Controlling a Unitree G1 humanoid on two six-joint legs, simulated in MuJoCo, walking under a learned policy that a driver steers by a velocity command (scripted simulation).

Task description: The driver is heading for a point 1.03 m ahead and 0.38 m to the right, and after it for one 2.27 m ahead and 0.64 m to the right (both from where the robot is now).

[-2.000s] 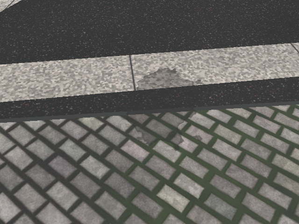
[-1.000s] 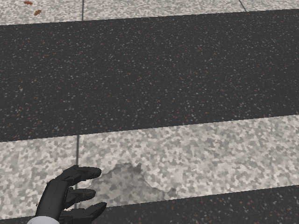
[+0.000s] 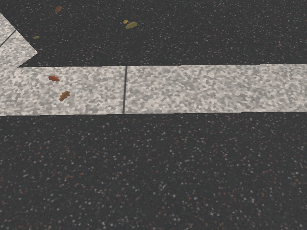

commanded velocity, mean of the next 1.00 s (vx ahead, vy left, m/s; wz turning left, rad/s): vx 0.87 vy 0.00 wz -0.84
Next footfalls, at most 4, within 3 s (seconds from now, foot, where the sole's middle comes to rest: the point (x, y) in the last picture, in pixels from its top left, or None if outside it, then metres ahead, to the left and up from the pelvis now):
0.36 left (140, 205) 0.58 0.11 -0.73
0.84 right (225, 160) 0.82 -0.29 -0.73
1.28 left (218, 129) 1.00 -0.28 -0.73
1.72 right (251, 149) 0.88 -0.42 -0.73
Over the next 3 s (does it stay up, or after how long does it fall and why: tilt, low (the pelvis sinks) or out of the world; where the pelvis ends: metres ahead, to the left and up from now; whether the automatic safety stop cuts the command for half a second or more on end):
stays up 0.88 -0.34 0.05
